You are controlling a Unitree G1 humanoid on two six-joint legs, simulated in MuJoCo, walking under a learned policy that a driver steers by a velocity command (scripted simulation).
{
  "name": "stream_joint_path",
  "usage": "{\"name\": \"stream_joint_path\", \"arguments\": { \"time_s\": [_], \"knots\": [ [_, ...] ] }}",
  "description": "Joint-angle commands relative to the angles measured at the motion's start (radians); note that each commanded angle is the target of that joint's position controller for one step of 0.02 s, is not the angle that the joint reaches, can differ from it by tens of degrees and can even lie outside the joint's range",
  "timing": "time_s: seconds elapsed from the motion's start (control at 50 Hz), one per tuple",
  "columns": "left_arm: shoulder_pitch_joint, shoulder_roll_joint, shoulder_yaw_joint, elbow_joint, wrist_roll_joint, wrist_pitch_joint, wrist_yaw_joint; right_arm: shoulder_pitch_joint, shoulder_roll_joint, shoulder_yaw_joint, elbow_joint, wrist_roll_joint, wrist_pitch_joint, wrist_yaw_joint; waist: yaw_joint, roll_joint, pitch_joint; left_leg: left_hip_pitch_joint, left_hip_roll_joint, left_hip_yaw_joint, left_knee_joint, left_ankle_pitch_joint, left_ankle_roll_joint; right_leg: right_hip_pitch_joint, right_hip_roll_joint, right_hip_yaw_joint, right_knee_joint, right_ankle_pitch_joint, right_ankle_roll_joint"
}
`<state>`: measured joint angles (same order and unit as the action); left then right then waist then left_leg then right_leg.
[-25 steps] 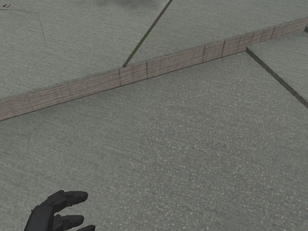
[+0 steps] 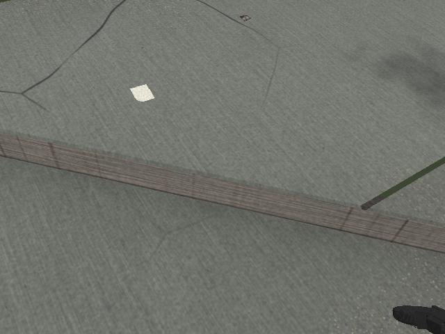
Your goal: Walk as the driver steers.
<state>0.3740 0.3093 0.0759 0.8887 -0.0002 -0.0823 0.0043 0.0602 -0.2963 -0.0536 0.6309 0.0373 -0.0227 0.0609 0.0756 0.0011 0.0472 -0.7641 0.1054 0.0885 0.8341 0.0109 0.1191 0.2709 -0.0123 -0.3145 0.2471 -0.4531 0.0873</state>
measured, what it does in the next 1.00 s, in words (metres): climbs, turning right: left foot, then right foot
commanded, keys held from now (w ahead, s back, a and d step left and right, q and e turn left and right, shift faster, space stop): w+q+shift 0.06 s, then w+shift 0.26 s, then w+e+shift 0.56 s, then e+shift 0.12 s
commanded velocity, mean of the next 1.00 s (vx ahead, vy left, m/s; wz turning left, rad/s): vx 0.97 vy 0.00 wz -0.18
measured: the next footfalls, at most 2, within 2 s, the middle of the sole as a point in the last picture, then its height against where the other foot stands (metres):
left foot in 0.04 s outside the picture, level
right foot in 0.54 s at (227, 251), level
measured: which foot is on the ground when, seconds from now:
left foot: up 0.00-0.02, down 0.04-0.52, up 0.54-0.92, down 0.94-1.00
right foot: down 0.00-0.02, up 0.04-0.52, down 0.54-0.94, up 0.96-1.00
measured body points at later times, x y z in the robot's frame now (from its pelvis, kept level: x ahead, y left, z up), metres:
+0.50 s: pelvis +0.47 +0.05 +0.01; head +0.49 +0.07 +0.46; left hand +0.67 +0.31 -0.07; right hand +0.50 -0.22 -0.11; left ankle +0.22 +0.06 -0.70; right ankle +0.71 -0.01 -0.68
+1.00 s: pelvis +0.94 +0.11 +0.07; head +0.97 +0.10 +0.52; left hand +1.05 +0.37 -0.06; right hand +1.13 -0.12 +0.03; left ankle +1.10 +0.24 -0.56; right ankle +0.73 +0.02 -0.54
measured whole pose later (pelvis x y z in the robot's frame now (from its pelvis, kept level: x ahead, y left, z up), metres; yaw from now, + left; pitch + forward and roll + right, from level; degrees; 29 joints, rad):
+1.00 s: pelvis +0.94 +0.11 +0.07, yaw -16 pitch +3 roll +2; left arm 0.41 0.27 0.04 0.82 -0.02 -0.05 -0.01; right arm 0.07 -0.14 0.08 0.45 -0.04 -0.13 -0.03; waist -0.01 -0.03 0.00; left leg -0.83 0.11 0.05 1.20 -0.41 -0.03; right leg -0.28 0.16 0.28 1.24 -0.34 -0.03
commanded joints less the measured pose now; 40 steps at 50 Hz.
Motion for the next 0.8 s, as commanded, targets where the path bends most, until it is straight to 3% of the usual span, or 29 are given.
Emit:
{"name": "stream_joint_path", "arguments": {
  "time_s": [0.02, 0.04, 0.06, 0.08, 0.1, 0.12, 0.14, 0.16, 0.18, 0.22, 0.28, 0.32, 0.36, 0.4, 0.42, 0.44, 0.48, 0.5, 0.52, 0.54, 0.56, 0.58, 0.6, 0.62, 0.64, 0.68, 0.74, 0.76, 0.8],
  "knots": [
    [-0.171, 0.268, 0.057, -0.126, -0.017, 0.012, 0.009, 0.285, -0.179, -0.076, 0.002, 0.016, 0.012, 0.002, -0.269, -0.130, -0.087, 0.505, -0.143, 0.110, 0.025, -0.142, 0.060, -0.225, -0.256, 0.040, 0.344, 1.531, -0.153],
    [-0.223, 0.260, 0.055, -0.146, -0.022, 0.013, 0.008, 0.535, -0.256, -0.119, 0.077, 0.010, 0.021, -0.009, -0.389, -0.093, -0.194, 0.856, -0.161, 0.052, -0.060, -0.115, 0.105, -0.390, -0.228, 0.068, 0.665, 1.451, -0.139],
    [-0.224, 0.104, 0.010, -0.146, -0.011, -0.007, 0.001, 0.575, -0.279, -0.123, 0.126, 0.017, 0.032, -0.027, -0.350, 0.150, -0.098, 0.969, -0.101, -0.139, -0.135, -0.147, 0.143, -0.667, -0.050, 0.101, 1.119, 0.384, -0.089],
    [-0.055, -0.049, -0.040, -0.218, -0.004, -0.057, -0.014, 0.439, -0.306, -0.093, 0.064, -0.012, 0.004, -0.020, -0.109, 0.451, -0.237, 1.159, 0.047, -0.684, -0.314, -0.323, 0.315, -1.021, 0.085, 0.308, 1.415, -0.171, -0.089],
    [-0.143, 0.069, -0.031, -0.256, -0.035, -0.100, -0.021, 0.422, -0.218, -0.079, 0.024, -0.024, -0.020, -0.013, -0.172, 0.270, -0.331, 1.167, 0.161, -0.960, -0.575, -0.651, 0.322, -1.106, 0.047, 0.452, 1.379, -0.054, -0.137],
    [-0.236, 0.114, -0.017, -0.251, -0.069, -0.109, -0.018, 0.428, -0.174, -0.071, 0.044, -0.033, -0.048, -0.011, -0.176, 0.105, -0.179, 1.015, 0.165, -0.941, -0.649, -0.685, 0.265, -1.122, 0.010, 0.432, 1.291, 0.034, -0.159],
    [-0.253, 0.094, -0.021, -0.246, -0.057, -0.104, -0.007, 0.364, -0.149, -0.060, 0.047, -0.037, -0.068, -0.005, -0.119, -0.052, -0.104, 0.842, 0.148, -0.858, -0.638, -0.616, 0.227, -1.062, -0.041, 0.435, 1.194, 0.110, -0.161],
    [-0.230, 0.075, -0.024, -0.229, -0.032, -0.086, -0.001, 0.294, -0.123, -0.049, 0.040, -0.043, -0.080, -0.005, -0.070, -0.078, -0.072, 0.695, 0.113, -0.748, -0.606, -0.522, 0.207, -0.975, -0.081, 0.440, 1.134, 0.159, -0.150],
    [-0.187, 0.071, -0.021, -0.211, -0.018, -0.064, -0.005, 0.248, -0.109, -0.042, 0.036, -0.051, -0.085, -0.014, -0.031, -0.050, -0.049, 0.580, 0.066, -0.651, -0.601, -0.466, 0.193, -0.905, -0.112, 0.447, 1.086, 0.193, -0.134],
    [-0.181, 0.059, -0.019, -0.196, -0.006, -0.032, -0.005, 0.240, -0.071, -0.027, 0.050, -0.039, -0.086, -0.029, -0.020, -0.022, -0.003, 0.474, 0.016, -0.488, -0.632, -0.343, 0.168, -0.869, -0.151, 0.416, 0.972, 0.215, -0.104],
    [-0.363, 0.018, -0.037, -0.257, 0.011, -0.025, -0.007, 0.332, -0.054, -0.020, 0.086, -0.030, -0.089, -0.058, -0.101, -0.010, 0.059, 0.477, -0.041, -0.325, -0.666, -0.083, 0.142, -0.937, -0.135, 0.353, 0.720, 0.418, -0.059],
    [-0.459, -0.009, -0.045, -0.283, 0.008, -0.039, -0.018, 0.373, -0.041, -0.014, 0.103, -0.027, -0.085, -0.069, -0.149, 0.002, 0.064, 0.492, -0.071, -0.255, -0.675, -0.039, 0.109, -0.899, -0.098, 0.318, 0.515, 0.622, -0.050],
    [-0.510, -0.020, -0.049, -0.290, -0.010, -0.051, -0.033, 0.402, -0.066, -0.016, 0.120, -0.026, -0.090, -0.073, -0.186, 0.025, 0.073, 0.534, -0.045, -0.218, -0.729, -0.037, 0.085, -0.849, -0.064, 0.272, 0.359, 0.764, -0.066],
    [-0.546, -0.006, -0.041, -0.302, -0.031, -0.053, -0.047, 0.426, -0.076, -0.016, 0.151, -0.030, -0.093, -0.072, -0.198, 0.032, 0.080, 0.670, -0.017, -0.171, -0.743, 0.029, 0.050, -0.880, -0.038, 0.257, 0.259, 0.780, -0.097],
    [-0.519, -0.017, -0.045, -0.293, -0.040, -0.050, -0.053, 0.449, -0.070, -0.013, 0.175, -0.039, -0.083, -0.070, -0.193, 0.088, 0.058, 0.770, 0.025, -0.156, -0.703, 0.170, 0.047, -0.889, -0.022, 0.241, 0.309, 0.719, -0.112],
    [-0.491, 0.011, -0.035, -0.295, -0.045, -0.051, -0.058, 0.426, -0.076, -0.012, 0.177, -0.046, -0.078, -0.072, -0.161, 0.096, 0.048, 0.847, 0.033, -0.119, -0.651, 0.392, 0.022, -0.899, 0.000, 0.237, 0.305, 0.650, -0.140],
    [-0.416, 0.058, -0.011, -0.298, -0.046, -0.045, -0.061, 0.393, -0.091, -0.012, 0.183, -0.086, -0.059, -0.080, -0.080, 0.157, -0.051, 0.990, 0.061, -0.088, -0.490, 0.963, -0.019, -0.838, 0.085, 0.171, 0.387, 0.499, -0.190],
    [-0.272, 0.098, 0.005, -0.269, -0.049, -0.035, -0.056, 0.339, -0.111, -0.016, 0.173, -0.107, -0.052, -0.090, 0.008, 0.190, -0.121, 1.008, 0.076, -0.078, -0.337, 1.192, -0.032, -0.729, 0.094, 0.176, 0.408, 0.460, -0.215],
    [-0.033, 0.139, 0.024, -0.202, -0.050, -0.020, -0.049, 0.243, -0.148, -0.025, 0.148, -0.121, -0.049, -0.093, 0.121, 0.205, -0.203, 0.950, 0.078, -0.064, -0.126, 1.316, -0.036, -0.520, 0.079, 0.204, 0.406, 0.485, -0.240],
    [0.260, 0.163, 0.037, -0.106, -0.036, -0.005, -0.040, 0.082, -0.193, -0.037, 0.106, -0.109, -0.055, -0.088, 0.283, 0.095, -0.257, 0.722, 0.000, -0.022, 0.264, 1.136, -0.056, -0.195, 0.035, 0.273, 0.283, 0.616, -0.263],
    [0.321, 0.127, 0.010, -0.035, -0.018, 0.002, -0.045, 0.105, 0.038, 0.020, 0.078, -0.135, -0.090, -0.063, 0.157, -0.337, -0.201, 0.210, -0.211, -0.085, 0.772, -0.400, -0.091, 0.079, -0.026, 0.444, 0.454, 0.637, -0.305],
    [0.203, 0.109, 0.003, -0.082, 0.032, -0.016, -0.042, 0.314, 0.056, 0.048, 0.042, -0.009, -0.139, -0.030, -0.012, -0.440, -0.331, -0.102, -0.250, -0.260, 0.925, -0.590, -0.103, 0.234, -0.235, 1.079, 0.201, 0.132, -0.532],
    [0.146, 0.062, 0.014, -0.124, 0.033, -0.013, -0.031, 0.217, -0.055, 0.039, 0.039, 0.002, -0.162, -0.020, 0.060, -0.220, -0.268, -0.128, -0.175, -0.280, 0.834, -0.443, -0.049, 0.173, -0.231, 1.148, 0.022, -0.153, -0.500],
    [0.111, 0.040, 0.004, -0.126, 0.027, -0.016, -0.031, 0.130, -0.065, 0.036, 0.007, 0.003, -0.167, -0.022, 0.023, -0.044, -0.142, -0.122, -0.143, -0.256, 0.758, -0.373, -0.040, 0.004, -0.226, 1.100, -0.021, -0.149, -0.470],
    [0.055, 0.030, -0.005, -0.136, 0.019, -0.024, -0.042, 0.076, -0.037, 0.040, -0.002, -0.031, -0.165, -0.030, -0.029, 0.121, -0.051, -0.063, -0.119, -0.245, 0.685, -0.344, -0.038, -0.197, -0.189, 1.051, -0.046, -0.050, -0.447],
    [0.011, 0.040, -0.010, -0.155, 0.013, -0.020, -0.037, 0.102, 0.001, 0.047, -0.018, -0.060, -0.145, -0.037, -0.103, 0.089, 0.000, -0.033, -0.106, -0.225, 0.738, -0.368, -0.088, -0.412, -0.128, 0.957, -0.037, 0.137, -0.470],
    [0.018, 0.009, -0.033, -0.144, -0.015, 0.003, -0.015, 0.074, 0.070, 0.080, -0.087, -0.063, -0.118, -0.041, -0.144, 0.028, 0.074, -0.233, -0.054, -0.152, 0.850, -0.402, -0.130, -0.608, -0.071, 0.818, -0.007, 0.241, -0.434],
    [0.042, 0.002, -0.042, -0.142, -0.005, 0.011, -0.007, 0.014, 0.119, 0.099, -0.119, -0.068, -0.112, -0.041, -0.117, -0.031, 0.091, -0.317, -0.079, -0.097, 1.049, -0.442, -0.156, -0.665, -0.061, 0.828, -0.005, 0.266, -0.446],
    [0.096, 0.019, -0.047, -0.108, -0.022, 0.017, 0.004, -0.117, 0.184, 0.149, -0.240, -0.070, -0.120, -0.042, -0.099, -0.081, 0.127, -0.604, -0.039, -0.122, 1.263, -0.566, -0.147, -0.611, -0.085, 0.885, -0.001, 0.153, -0.403]
  ]
}}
